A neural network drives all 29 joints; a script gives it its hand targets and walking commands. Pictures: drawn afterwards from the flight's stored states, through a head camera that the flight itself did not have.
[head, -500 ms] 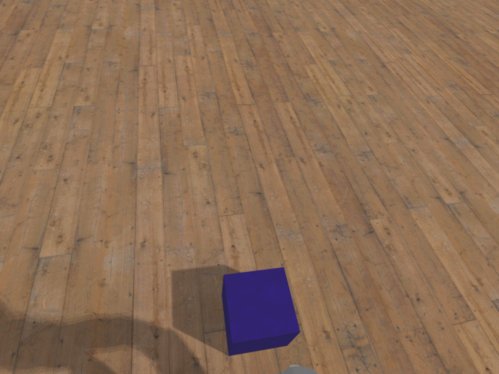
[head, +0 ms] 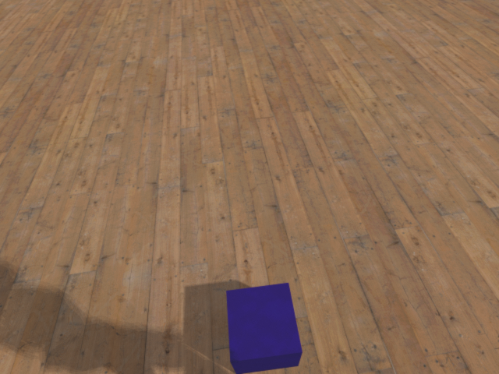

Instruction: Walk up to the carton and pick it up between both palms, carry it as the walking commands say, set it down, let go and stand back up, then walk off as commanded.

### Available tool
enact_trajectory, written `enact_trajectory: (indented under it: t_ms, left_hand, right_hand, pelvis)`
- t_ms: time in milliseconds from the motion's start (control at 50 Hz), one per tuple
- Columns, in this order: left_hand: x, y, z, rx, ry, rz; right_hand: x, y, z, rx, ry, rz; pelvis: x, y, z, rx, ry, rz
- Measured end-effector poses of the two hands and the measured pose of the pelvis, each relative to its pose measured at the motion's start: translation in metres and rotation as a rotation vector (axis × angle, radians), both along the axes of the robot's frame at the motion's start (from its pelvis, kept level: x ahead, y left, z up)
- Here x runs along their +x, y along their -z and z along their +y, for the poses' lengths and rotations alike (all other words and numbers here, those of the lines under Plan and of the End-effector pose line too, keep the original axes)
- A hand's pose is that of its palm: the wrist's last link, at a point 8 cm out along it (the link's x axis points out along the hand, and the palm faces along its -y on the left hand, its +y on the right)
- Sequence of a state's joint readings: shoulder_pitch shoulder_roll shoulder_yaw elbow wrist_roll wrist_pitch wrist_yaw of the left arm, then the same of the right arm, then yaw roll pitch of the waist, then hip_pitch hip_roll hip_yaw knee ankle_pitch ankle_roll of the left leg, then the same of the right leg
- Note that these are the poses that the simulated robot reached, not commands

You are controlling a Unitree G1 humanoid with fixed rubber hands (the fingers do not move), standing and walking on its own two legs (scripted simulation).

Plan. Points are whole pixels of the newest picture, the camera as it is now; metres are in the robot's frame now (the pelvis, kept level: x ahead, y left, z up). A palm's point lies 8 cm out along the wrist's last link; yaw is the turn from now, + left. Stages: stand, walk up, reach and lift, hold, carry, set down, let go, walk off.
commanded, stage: walk up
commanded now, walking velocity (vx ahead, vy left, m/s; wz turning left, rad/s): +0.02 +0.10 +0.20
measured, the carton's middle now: (262, 328) +0.40 +0.00 -0.67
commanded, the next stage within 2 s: stand in 1.54 s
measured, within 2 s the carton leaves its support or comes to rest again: neither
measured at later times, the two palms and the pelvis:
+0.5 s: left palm out of the picture +0.05 +0.28 -0.13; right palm out of the picture +0.09 -0.23 -0.14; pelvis +0.00 +0.02 -0.01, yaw +1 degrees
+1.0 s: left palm out of the picture +0.01 +0.24 -0.14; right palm out of the picture +0.01 -0.24 -0.14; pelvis -0.01 +0.00 +0.00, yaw +2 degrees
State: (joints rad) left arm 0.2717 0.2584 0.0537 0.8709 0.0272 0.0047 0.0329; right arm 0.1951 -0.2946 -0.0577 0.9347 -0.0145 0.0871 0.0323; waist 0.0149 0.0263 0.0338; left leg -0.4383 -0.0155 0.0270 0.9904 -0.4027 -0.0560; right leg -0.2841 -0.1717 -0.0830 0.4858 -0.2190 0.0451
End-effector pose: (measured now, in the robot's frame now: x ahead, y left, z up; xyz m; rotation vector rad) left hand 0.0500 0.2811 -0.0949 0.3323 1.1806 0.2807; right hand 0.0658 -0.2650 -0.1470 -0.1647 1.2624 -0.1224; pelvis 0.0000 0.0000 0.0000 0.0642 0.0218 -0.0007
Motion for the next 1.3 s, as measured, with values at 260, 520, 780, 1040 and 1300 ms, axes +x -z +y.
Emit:
enact_trajectory:
  t_ms: [260,520,780,1040,1300]
  left_hand:
    - [-0.022,0.051,0.003,-0.198,-0.066,0.097]
    - [0.0,0.035,-0.008,-0.119,-0.034,0.025]
    - [-0.014,0.035,-0.03,-0.144,-0.031,0.057]
    - [-0.051,0.046,-0.044,-0.181,-0.078,0.129]
    - [-0.074,0.049,-0.05,-0.174,-0.111,0.164]
  right_hand:
    - [0.042,-0.03,0.053,-0.076,-0.077,-0.115]
    - [0.022,-0.006,0.033,-0.036,-0.006,-0.078]
    - [-0.035,-0.004,0.024,-0.031,0.016,0.038]
    - [-0.059,-0.005,0.027,-0.036,0.029,0.079]
    - [-0.06,-0.003,0.018,-0.05,0.034,0.072]
  pelvis:
    - [0.01,0.002,0.031,-0.068,-0.037,-0.024]
    - [0.004,0.006,0.014,-0.058,-0.026,-0.025]
    - [-0.004,0.0,0.002,-0.053,-0.034,-0.054]
    - [-0.013,0.0,-0.003,-0.059,-0.036,-0.048]
    - [-0.02,0.004,-0.012,-0.066,-0.037,-0.033]
